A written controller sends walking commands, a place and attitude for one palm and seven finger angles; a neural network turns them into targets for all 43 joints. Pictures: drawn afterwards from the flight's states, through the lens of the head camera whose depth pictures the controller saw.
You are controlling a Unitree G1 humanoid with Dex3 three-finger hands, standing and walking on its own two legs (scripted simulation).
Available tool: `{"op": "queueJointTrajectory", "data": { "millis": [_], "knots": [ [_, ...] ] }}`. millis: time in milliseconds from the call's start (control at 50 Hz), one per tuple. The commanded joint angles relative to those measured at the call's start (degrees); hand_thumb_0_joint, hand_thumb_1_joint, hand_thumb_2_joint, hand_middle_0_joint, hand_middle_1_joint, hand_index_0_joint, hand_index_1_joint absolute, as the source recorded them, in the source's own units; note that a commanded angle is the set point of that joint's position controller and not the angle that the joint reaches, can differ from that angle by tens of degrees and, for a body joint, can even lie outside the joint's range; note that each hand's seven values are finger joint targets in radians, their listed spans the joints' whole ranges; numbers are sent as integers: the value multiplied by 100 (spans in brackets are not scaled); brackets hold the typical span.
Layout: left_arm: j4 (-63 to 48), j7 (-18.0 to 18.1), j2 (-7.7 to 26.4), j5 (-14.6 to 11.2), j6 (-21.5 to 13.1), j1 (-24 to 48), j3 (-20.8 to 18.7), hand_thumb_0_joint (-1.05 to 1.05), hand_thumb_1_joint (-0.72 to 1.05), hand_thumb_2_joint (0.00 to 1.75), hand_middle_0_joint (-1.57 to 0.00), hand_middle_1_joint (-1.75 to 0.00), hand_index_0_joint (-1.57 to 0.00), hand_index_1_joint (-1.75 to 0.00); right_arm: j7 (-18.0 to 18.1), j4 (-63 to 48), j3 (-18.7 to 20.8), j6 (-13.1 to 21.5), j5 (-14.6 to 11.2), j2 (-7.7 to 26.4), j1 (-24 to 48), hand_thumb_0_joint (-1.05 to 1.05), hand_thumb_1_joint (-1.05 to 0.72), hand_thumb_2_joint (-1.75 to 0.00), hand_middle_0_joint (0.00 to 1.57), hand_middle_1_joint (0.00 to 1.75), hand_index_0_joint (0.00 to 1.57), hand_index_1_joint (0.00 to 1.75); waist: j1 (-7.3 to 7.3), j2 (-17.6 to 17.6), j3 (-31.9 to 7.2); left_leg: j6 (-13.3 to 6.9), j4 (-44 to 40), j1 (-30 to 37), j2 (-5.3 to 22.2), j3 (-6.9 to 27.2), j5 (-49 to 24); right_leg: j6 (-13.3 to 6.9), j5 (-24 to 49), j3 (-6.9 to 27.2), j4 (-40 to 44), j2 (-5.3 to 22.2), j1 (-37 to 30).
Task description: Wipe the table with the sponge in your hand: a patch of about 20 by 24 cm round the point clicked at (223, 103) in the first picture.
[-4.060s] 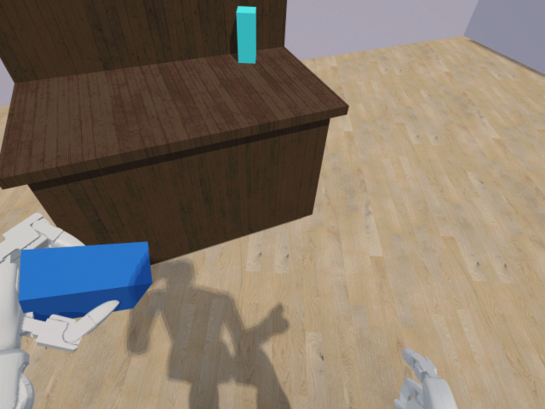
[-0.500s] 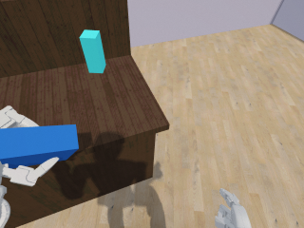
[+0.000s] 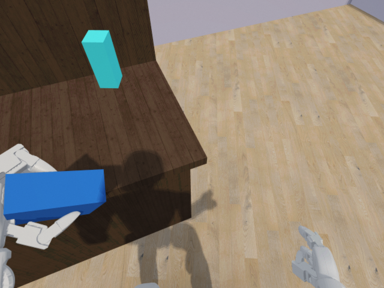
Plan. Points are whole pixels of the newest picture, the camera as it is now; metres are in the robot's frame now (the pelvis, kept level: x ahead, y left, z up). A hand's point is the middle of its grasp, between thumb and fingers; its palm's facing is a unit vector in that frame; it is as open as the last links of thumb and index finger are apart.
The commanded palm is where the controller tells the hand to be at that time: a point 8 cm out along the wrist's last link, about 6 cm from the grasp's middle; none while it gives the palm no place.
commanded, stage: come to a stop and stand still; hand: left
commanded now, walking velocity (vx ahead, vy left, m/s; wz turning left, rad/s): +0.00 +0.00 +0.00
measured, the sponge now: (69, 196) +0.23 +0.19 +0.15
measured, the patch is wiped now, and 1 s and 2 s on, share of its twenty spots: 0.00 0.00 0.00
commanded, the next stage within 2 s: look again from close up in 0.92 s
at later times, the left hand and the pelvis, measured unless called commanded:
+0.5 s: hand (13, 242) +0.16 +0.23 +0.16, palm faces +0.36 -0.84 -0.41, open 9.3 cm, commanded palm +0.12 +0.28 +0.17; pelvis -0.05 +0.01 -0.01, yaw -2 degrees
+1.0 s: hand (3, 259) +0.14 +0.24 +0.15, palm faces +0.36 -0.84 -0.40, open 9.3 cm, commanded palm +0.10 +0.28 +0.17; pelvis -0.07 +0.01 +0.00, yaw -2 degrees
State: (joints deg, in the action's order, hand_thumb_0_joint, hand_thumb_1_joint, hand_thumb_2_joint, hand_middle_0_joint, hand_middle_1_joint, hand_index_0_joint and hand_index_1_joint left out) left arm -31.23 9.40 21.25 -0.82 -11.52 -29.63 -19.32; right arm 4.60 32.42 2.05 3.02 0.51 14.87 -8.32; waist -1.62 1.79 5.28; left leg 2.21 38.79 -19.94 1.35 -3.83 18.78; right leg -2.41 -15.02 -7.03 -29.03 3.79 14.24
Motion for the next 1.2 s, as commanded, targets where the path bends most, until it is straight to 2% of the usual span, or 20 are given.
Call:
{"op": "queueJointTrajectory", "data": {
  "millis": [0, 20, 60, 80, 120, 280, 340, 380, 420, 480, 540, 620, 800, 980, 1000, 1020, 1040, 1060, 1120, 1180],
  "knots": [
    [-1552, 259, 1058, -150, -325, -90, -1063, 0, 10, 130, -120, -160, -120, -160, 10, -904, 72, 151, -13, 198, 62, 0, -90, -90, 20, 30, 20, 30, 122, 152, -1808, -48, -1480, 928, -11, -38, -1557, -73, 3529, 804, -116, 872, -1180],
    [-1571, 259, 1038, -174, -315, -72, -982, 0, 10, 130, -120, -160, -120, -160, 44, -893, 121, 129, -53, 277, 32, 0, -90, -90, 20, 30, 20, 30, 112, -202, -1763, -159, -1661, 1374, 454, 267, -2608, 111, 2493, 661, -416, 571, -775],
    [-1431, 185, 1057, -159, -377, -4, -912, 0, 10, 130, -120, -160, -120, -160, -18, -942, 165, 236, -88, 435, 5, 0, -90, -90, 20, 30, 20, 30, 261, -1358, -1486, -811, -1801, 1519, 1697, 1470, -4599, 339, -1402, 487, -1264, -120, 411],
    [-1042, 161, 1013, -129, -359, -64, -944, 0, 10, 130, -120, -160, -120, -160, -57, -884, 156, 291, -62, 385, -3, 0, -90, -90, 20, 30, 20, 30, 234, -1404, -1199, -939, -1862, 1305, 1709, 1385, -4594, 319, -1696, 473, -1687, -311, 610],
    [-1366, 125, 1032, -68, -386, 499, -812, 0, 10, 130, -120, -160, -120, -160, -61, -758, 93, 377, 7, 346, 15, 0, -90, -90, 20, 30, 20, 30, 212, -1973, -1117, -926, -1856, 1242, 1599, 1171, -4383, 326, -1374, 497, -1775, -167, 669],
    [-1226, 128, 808, -49, -155, 879, -425, 0, 10, 130, -120, -160, -120, -160, -107, -581, -63, 630, -46, 362, 68, 0, -90, -90, 20, 30, 20, 30, 149, -1315, -1092, -643, -1829, 428, 1132, 799, -1493, 387, -221, 311, 312, -336, -676],
    [-994, 136, 1025, -77, -150, 888, -682, 0, 10, 130, -120, -160, -120, -160, -82, -599, -115, 549, -17, 243, 132, 0, -90, -90, 20, 30, 20, 30, 115, -178, -1117, -210, -1141, 131, 440, 367, -332, 84, 789, 1300, 991, 315, -687],
    [-764, 81, 942, -198, -30, 655, -658, 0, 10, 130, -120, -160, -120, -160, -101, -583, -56, 452, -50, 202, 120, 0, -90, -90, 20, 30, 20, 30, 144, 667, -902, -80, -239, 448, 2, 259, 25, -305, -116, 2088, 1518, 941, 251],
    [-710, 88, 922, -224, 13, 661, -672, 0, 10, 130, -120, -160, -120, -160, -86, -553, -98, 336, -45, 164, 222, 0, -90, -90, 20, 30, 20, 30, 138, 472, -788, -99, -1, 466, 11, 414, 103, -440, -568, 2034, 1627, 1040, 553],
    [-580, 88, 910, -201, -30, 844, -635, 0, 10, 130, -120, -160, -120, -160, -29, -483, -167, 307, -41, 181, 196, 0, -90, -90, 20, 30, 20, 30, 104, 367, -873, -161, -1021, 658, 66, 435, -581, -112, -455, 1340, 1220, 541, 214],
    [-553, 65, 922, -171, -88, 892, -593, 0, 10, 130, -120, -160, -120, -160, 49, -570, -62, 336, -65, 368, 243, 0, -90, -90, 20, 30, 20, 30, 224, -205, -826, -321, -1705, 650, 471, 827, -1120, 151, -153, 1148, 881, 2, -100],
    [-908, 58, 871, -90, -219, 989, -468, 0, 10, 130, -120, -160, -120, -160, 64, -590, -111, 397, -36, 343, 286, 0, -90, -90, 20, 30, 20, 30, 240, -1164, -857, -440, -2249, -157, 713, 1139, -594, 266, 138, 817, 428, -229, -855],
    [-836, 125, 910, -69, -231, 663, -548, 0, 10, 130, -120, -160, -120, -160, -13, -551, -18, 538, -6, 353, 49, 0, -90, -90, 20, 30, 20, 30, 188, -347, -941, -238, -1395, 286, 145, 565, 4, 66, -745, 1500, 1401, 219, -229],
    [-470, 89, 798, -111, -99, 847, -412, 0, 10, 130, -120, -160, -120, -160, 28, -561, -90, 444, -34, 342, 140, 0, -90, -90, 20, 30, 20, 30, 181, -361, -727, -281, -1901, 232, 303, 735, -15, 212, -605, 1131, 1310, -123, -244],
    [-2025, -13, 5641, 695, -685, 6780, -3912, 0, 10, 130, -120, -160, -120, -160, 20, -611, 75, 722, 84, 532, -596, 0, -90, -90, 20, 30, 20, 30, 374, 867, 161, -389, -795, -249, 213, 345, -659, 794, 468, 1465, 1796, 209, 594],
    [55, -162, 3773, 242, -575, 5970, -2669, 0, 10, 130, -120, -160, -120, -160, -23, -116, -53, 721, -205, 99, -142, 0, -90, -90, 20, 30, 20, 30, 183, -15, -830, -351, -889, 619, 123, 369, -571, -121, -74, 1582, 1466, 884, 377],
    [657, -248, 2339, -9, -512, 4049, -1682, 0, 10, 130, -120, -160, -120, -160, -96, -256, -58, 786, -60, 59, -122, 0, -90, -90, 20, 30, 20, 30, 291, 346, -888, -293, -952, 886, -52, 348, -402, -116, 212, 1873, 1439, 550, 311],
    [1659, -373, 1322, -112, -393, 2649, -968, 0, 10, 130, -120, -160, -120, -160, -125, -493, 11, 859, -102, 243, 1, 0, -90, -90, 20, 30, 20, 30, 457, -81, -1064, -259, -1121, 946, -93, 243, -384, -21, 6, 1858, 1419, 553, 79],
    [483, -592, 330, -260, -429, 1070, -37, 0, 10, 130, -120, -160, -120, -160, -416, -596, 42, 863, -197, 283, -93, 0, -90, -90, 20, 30, 20, 30, 437, -836, -1395, -377, -1662, 1054, 103, 367, -330, 217, -196, 1467, 1103, 247, -413],
    [-537, -521, 580, -115, -383, 654, -73, 0, 10, 130, -120, -160, -120, -160, -493, -813, -56, 873, -184, 312, 63, 0, -90, -90, 20, 30, 20, 30, 428, -455, -1065, -416, -2110, 396, 294, 614, 339, 208, -505, 1043, 929, -128, -541]
  ]
}}
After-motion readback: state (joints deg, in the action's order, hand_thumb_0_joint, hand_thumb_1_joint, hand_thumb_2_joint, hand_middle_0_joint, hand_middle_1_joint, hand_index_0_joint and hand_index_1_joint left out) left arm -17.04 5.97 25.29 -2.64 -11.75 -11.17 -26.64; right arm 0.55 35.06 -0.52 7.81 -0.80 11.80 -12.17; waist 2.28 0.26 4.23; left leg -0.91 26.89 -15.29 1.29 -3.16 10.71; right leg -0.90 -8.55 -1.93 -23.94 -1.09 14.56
